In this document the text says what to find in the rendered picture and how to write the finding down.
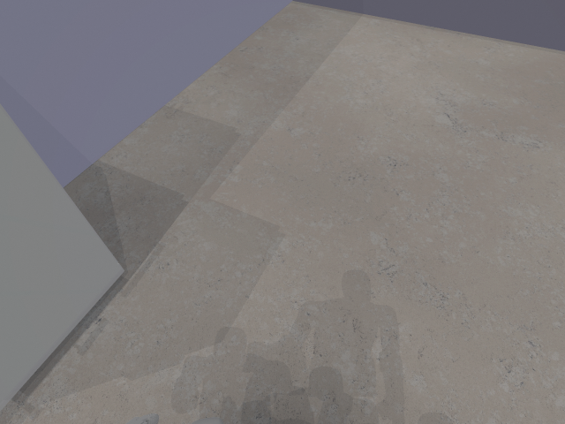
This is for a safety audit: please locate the fridge door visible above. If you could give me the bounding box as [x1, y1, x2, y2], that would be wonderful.
[0, 108, 121, 403]

